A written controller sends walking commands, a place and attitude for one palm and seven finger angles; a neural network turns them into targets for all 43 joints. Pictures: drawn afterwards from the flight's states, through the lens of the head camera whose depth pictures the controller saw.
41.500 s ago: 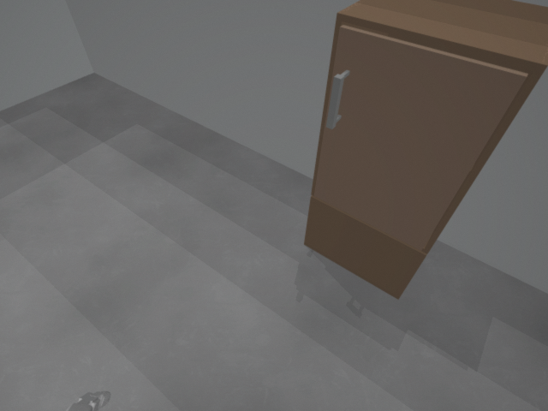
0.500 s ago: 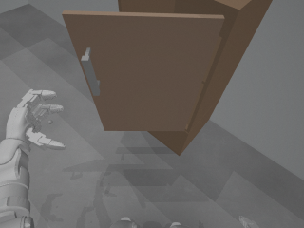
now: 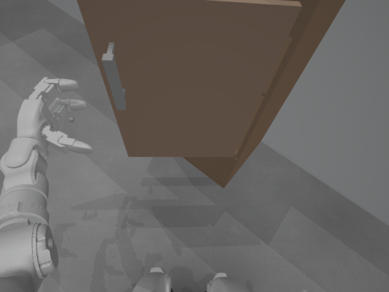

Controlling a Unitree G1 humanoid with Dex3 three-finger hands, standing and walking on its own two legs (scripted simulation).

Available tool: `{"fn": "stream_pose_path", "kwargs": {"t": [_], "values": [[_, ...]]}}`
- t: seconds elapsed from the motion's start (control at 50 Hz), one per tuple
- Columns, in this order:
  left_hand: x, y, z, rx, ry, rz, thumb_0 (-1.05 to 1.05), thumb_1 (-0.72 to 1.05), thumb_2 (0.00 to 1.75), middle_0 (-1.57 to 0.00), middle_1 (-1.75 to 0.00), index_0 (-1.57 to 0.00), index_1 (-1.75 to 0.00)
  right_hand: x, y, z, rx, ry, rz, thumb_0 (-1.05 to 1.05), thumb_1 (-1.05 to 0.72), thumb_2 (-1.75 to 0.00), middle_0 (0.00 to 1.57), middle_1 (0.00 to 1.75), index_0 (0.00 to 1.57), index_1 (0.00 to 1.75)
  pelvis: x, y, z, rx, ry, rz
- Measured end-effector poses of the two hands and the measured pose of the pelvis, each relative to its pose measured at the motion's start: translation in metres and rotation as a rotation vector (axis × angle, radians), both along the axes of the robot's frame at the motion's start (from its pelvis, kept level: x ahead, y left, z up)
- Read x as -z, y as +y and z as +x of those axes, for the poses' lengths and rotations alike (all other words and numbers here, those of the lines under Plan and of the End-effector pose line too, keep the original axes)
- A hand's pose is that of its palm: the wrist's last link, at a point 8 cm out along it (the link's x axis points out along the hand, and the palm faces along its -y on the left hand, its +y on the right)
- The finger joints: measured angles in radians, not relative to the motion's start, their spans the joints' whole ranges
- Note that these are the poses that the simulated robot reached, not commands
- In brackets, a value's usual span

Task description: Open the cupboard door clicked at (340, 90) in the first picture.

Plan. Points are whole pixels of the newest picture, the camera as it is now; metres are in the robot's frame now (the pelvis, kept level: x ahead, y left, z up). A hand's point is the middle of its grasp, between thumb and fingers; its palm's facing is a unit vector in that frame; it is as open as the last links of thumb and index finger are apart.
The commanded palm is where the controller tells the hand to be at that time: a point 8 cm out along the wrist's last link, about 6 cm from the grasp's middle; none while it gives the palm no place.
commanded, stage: move the hooked fingers beside the handle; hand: left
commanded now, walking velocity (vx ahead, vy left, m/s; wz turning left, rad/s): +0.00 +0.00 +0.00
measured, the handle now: (116, 78) +0.56 +0.18 +0.07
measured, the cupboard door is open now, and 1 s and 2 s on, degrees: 41 41 41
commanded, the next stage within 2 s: slide the fingers in behind the handle in 1.34 s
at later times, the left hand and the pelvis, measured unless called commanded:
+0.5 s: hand (84, 97) +0.49 +0.23 +0.07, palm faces +0.05 -1.00 -0.01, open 14.0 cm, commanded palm +0.48 +0.27 +0.07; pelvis +0.00 +0.00 -0.01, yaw -1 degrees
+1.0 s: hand (82, 91) +0.51 +0.24 +0.07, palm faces +0.07 -1.00 -0.02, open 14.0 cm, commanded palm +0.49 +0.28 +0.06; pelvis +0.01 -0.01 -0.01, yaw -2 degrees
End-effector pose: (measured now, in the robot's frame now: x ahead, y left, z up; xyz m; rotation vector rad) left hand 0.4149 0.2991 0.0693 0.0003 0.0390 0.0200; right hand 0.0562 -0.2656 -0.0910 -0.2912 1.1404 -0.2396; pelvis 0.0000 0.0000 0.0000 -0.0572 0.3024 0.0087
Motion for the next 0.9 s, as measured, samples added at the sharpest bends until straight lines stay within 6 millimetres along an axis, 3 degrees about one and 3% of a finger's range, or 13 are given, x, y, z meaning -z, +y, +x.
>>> {"fn": "stream_pose_path", "kwargs": {"t": [0.36, 0.68, 0.9], "values": [[-0.005, -0.012, 0.042, -0.018, -0.019, 0.005, -0.01, -0.5, 0.3, -0.3, -1.2, -0.3, -1.2, 0.005, 0.003, -0.06, 0.089, 0.19, 0.003, 0.01, -0.9, -0.9, 0.21, 0.3, 0.21, 0.3, 0.005, 0.003, 0.0, 0.012, 0.039, -0.01], [-0.002, -0.018, 0.073, -0.024, -0.003, 0.017, -0.01, -0.5, 0.3, -0.3, -1.2, -0.3, -1.2, 0.006, -0.008, -0.077, 0.107, 0.246, -0.02, 0.01, -0.9, -0.9, 0.21, 0.3, 0.21, 0.3, 0.012, -0.006, -0.003, 0.018, 0.085, -0.014], [0.01, -0.013, 0.075, -0.044, 0.026, 0.01, -0.01, -0.5, 0.3, -0.3, -1.2, -0.3, -1.19, 0.004, -0.009, -0.075, 0.128, 0.257, -0.016, 0.01, -0.9, -0.9, 0.21, 0.3, 0.21, 0.3, 0.012, -0.009, 0.005, 0.029, 0.097, -0.014]]}}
